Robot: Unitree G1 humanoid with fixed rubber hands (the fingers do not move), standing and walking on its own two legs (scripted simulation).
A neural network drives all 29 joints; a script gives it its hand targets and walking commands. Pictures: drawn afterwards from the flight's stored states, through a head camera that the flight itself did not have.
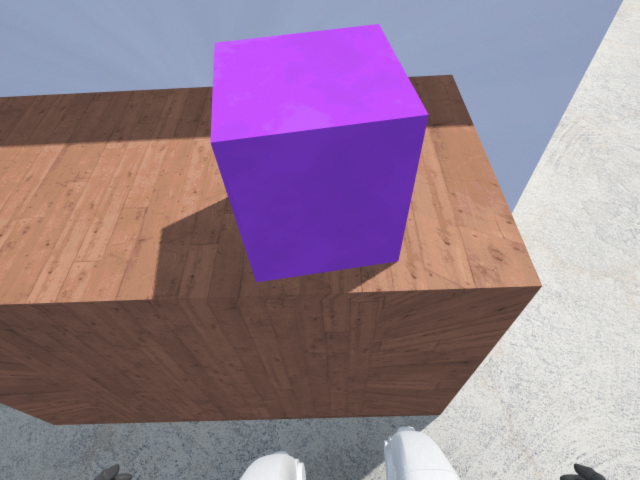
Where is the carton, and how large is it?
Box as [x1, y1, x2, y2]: [210, 24, 428, 281]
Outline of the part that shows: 378,24 215,43 210,142 256,281 398,260 428,114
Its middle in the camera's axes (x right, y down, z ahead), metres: -0.01 -0.10 +0.53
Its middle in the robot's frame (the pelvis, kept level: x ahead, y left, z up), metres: +0.50 +0.02 +0.12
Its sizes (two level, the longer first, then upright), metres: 0.210 0.200 0.250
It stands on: a pedestal, 0.70 m high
